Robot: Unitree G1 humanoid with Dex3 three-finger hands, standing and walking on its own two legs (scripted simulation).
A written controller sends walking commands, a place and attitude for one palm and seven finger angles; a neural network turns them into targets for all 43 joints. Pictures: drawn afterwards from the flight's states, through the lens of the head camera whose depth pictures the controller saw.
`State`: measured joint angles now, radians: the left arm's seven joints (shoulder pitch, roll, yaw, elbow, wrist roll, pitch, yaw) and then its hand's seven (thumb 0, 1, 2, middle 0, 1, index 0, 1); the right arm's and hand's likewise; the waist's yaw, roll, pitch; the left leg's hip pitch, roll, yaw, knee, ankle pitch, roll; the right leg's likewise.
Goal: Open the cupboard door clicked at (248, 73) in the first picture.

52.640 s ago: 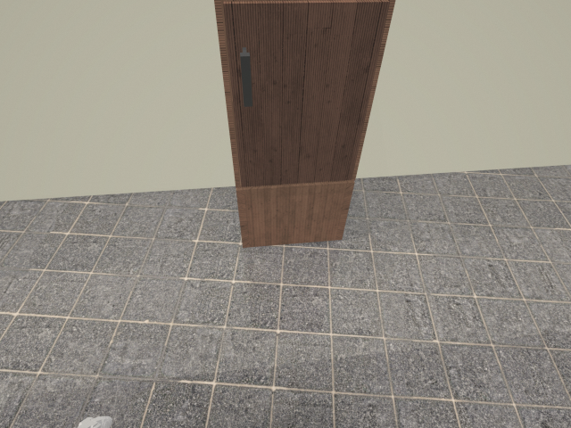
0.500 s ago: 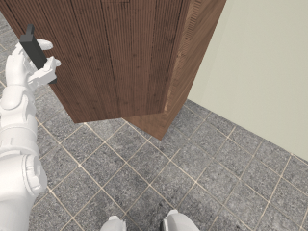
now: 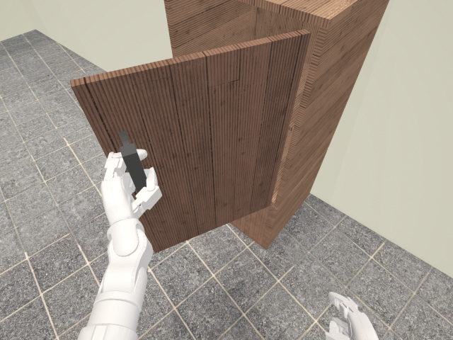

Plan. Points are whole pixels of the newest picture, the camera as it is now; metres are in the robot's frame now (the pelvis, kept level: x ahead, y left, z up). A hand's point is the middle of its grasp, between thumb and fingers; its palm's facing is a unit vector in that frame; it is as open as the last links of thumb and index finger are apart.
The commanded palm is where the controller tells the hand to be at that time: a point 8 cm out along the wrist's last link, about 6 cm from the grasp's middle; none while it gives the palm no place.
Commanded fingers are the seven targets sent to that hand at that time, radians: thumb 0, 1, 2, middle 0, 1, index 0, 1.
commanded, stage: pull the door open along its arc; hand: left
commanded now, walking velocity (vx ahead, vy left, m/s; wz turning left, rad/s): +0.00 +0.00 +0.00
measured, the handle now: (135, 167) +0.41 +0.19 +0.08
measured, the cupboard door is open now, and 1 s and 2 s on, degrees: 65 81 84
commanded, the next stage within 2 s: open thumb and fingers to let go in 0.38 s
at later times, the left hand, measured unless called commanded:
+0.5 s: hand (192, 230) +0.28 +0.07 +0.08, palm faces +0.42 -0.91 +0.00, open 6.1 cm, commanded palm +0.24 +0.11 +0.08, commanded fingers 0.00 0.76 0.84 -0.39 -1.34 -0.39 -1.34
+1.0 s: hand (189, 222) +0.29 +0.07 +0.08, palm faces +0.41 -0.91 +0.00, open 12.4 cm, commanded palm +0.25 +0.12 +0.08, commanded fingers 0.00 -0.50 0.30 -0.26 -0.95 -0.26 -0.95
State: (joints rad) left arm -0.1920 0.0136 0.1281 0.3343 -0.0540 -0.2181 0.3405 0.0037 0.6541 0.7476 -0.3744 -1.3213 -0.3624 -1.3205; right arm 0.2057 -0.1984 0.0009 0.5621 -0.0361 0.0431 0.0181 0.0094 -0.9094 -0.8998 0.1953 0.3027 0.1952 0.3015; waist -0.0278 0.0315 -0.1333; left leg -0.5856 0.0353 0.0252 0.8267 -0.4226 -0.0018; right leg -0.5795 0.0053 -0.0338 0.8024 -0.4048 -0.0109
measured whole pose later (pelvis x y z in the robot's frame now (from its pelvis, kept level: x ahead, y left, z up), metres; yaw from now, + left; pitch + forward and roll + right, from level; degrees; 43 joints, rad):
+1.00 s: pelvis -0.02 -0.02 +0.00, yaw +3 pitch +6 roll +0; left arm -0.02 -0.10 -0.16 0.17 0.06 -0.14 0.55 0.01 -0.27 0.40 -0.33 -1.22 -0.35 -1.21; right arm 0.18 -0.18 0.00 0.60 -0.07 0.04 -0.03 0.01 -0.91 -0.90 0.20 0.30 0.20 0.30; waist 0.00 0.04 -0.09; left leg -0.53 0.02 -0.03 0.83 -0.40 -0.03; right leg -0.52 -0.01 -0.08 0.83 -0.42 -0.04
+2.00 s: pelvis -0.02 +0.00 +0.00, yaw +1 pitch +5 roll +0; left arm 0.26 0.08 -0.16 -0.09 -0.06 -0.20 0.04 -0.01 -0.50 0.30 -0.20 -0.33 -0.19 -0.33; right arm 0.24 -0.20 0.04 0.50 -0.01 -0.06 -0.01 0.01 -0.91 -0.90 0.20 0.30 0.20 0.30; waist 0.00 0.03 -0.06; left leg -0.52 0.02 0.01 0.85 -0.42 0.00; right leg -0.51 -0.01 -0.05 0.85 -0.42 -0.02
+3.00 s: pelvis -0.01 +0.01 -0.01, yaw +2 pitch +5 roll -2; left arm 0.53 0.22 0.10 -0.34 -0.25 -0.16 -0.19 -0.01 -0.50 0.30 -0.16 -0.30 -0.15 -0.30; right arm 0.27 -0.20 0.05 0.49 0.03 -0.17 -0.06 0.02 -0.91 -0.90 0.20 0.30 0.20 0.30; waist 0.02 0.05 -0.10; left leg -0.55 0.02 -0.02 0.91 -0.46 0.01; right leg -0.51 -0.01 -0.07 0.86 -0.44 0.00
